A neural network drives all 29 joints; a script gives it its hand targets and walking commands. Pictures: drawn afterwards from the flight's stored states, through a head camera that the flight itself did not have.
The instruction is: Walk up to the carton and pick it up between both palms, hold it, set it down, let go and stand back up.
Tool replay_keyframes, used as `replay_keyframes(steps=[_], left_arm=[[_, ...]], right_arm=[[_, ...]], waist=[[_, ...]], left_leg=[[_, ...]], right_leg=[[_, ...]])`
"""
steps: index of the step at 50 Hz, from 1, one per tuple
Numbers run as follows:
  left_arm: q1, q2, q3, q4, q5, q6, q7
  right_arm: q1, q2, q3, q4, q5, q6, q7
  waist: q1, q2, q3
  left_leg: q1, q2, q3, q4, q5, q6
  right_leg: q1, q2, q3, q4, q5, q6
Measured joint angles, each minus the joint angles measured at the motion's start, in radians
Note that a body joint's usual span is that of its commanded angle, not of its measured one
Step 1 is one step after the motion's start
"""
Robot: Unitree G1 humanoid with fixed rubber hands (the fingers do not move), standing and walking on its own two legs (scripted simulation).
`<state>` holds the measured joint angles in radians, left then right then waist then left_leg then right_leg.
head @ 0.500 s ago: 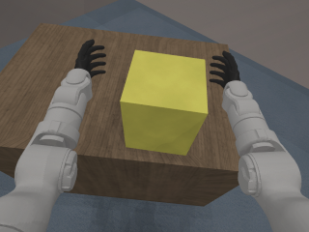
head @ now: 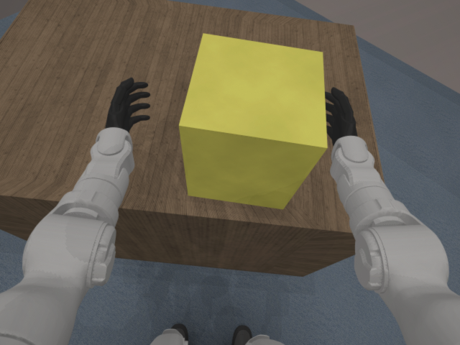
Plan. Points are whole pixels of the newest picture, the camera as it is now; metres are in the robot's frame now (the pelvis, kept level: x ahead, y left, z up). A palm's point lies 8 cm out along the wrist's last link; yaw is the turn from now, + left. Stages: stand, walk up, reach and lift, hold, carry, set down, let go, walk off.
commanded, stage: reach and lift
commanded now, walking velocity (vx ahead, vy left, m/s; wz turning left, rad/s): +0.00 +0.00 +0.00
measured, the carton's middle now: (247, 131) +0.49 -0.02 +0.01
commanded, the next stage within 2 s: none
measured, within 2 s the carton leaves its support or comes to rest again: neither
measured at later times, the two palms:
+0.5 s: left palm (142, 131) +0.46 +0.18 +0.02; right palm (328, 141) +0.47 -0.17 +0.02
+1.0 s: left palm (159, 140) +0.45 +0.15 +0.01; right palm (320, 147) +0.46 -0.15 +0.02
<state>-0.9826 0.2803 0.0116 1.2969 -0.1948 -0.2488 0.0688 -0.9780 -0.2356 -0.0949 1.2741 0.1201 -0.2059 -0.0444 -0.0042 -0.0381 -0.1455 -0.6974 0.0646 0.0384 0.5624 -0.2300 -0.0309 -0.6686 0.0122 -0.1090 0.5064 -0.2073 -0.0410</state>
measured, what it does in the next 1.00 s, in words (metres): stands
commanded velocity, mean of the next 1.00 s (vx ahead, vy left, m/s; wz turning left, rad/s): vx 0.00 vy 0.00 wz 0.00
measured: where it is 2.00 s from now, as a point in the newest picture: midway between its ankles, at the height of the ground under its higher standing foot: outside the picture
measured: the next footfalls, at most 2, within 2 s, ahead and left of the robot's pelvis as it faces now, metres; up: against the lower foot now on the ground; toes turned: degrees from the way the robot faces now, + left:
none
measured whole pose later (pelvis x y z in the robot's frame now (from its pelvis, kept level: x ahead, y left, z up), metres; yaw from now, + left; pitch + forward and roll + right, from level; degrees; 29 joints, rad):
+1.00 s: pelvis +0.00 -0.01 -0.01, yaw +0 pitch +26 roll -1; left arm -0.96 0.08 0.42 1.30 0.18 -0.43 0.06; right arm -0.96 -0.03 -0.57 1.26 -0.27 -0.42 -0.11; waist 0.00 -0.02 -0.18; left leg -0.81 0.07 0.04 0.58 -0.23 -0.03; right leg -0.79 0.01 -0.11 0.54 -0.22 -0.04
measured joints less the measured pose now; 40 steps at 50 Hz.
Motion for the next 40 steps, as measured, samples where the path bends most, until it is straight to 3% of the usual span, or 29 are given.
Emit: replay_keyframes(steps=[19,25,29,31,34,40], left_arm=[[0.000,-0.020,0.019,0.001,0.002,-0.113,-0.018],[-0.001,-0.081,0.096,0.001,0.091,-0.130,-0.028],[-0.001,-0.156,0.174,0.001,0.205,-0.144,-0.036],[0.001,-0.187,0.259,0.001,0.255,-0.148,-0.005],[0.004,-0.198,0.352,0.001,0.337,-0.163,-0.001],[0.009,-0.203,0.406,0.001,0.376,-0.183,-0.006]], right_arm=[[0.000,0.025,-0.046,0.001,0.001,-0.093,-0.003],[0.000,0.065,-0.129,0.001,-0.004,-0.109,-0.016],[0.000,0.113,-0.227,0.000,-0.095,-0.143,-0.015],[0.002,0.140,-0.301,0.000,-0.161,-0.160,-0.030],[0.002,0.168,-0.395,-0.002,-0.261,-0.188,-0.039],[0.003,0.195,-0.469,-0.014,-0.370,-0.213,-0.057]], waist=[[0.000,0.011,-0.051],[0.000,0.012,-0.051],[0.000,0.015,-0.051],[0.000,0.016,-0.051],[0.000,0.016,-0.051],[0.000,0.016,-0.039]], left_leg=[[-0.150,0.002,-0.003,0.041,-0.007,0.002],[-0.150,0.002,-0.003,0.041,-0.010,0.003],[-0.149,0.002,-0.003,0.040,-0.010,0.004],[-0.147,0.002,-0.003,0.036,-0.009,0.005],[-0.144,0.001,-0.003,0.029,-0.006,0.005],[-0.129,0.001,-0.002,0.017,0.000,0.004]], right_leg=[[-0.148,0.000,0.000,0.038,-0.004,0.000],[-0.148,0.000,0.000,0.038,-0.006,0.000],[-0.148,0.000,0.000,0.038,-0.007,0.000],[-0.148,0.000,0.000,0.038,-0.007,0.000],[-0.148,0.000,0.000,0.038,-0.008,0.000],[-0.139,0.000,0.000,0.038,-0.008,-0.001]])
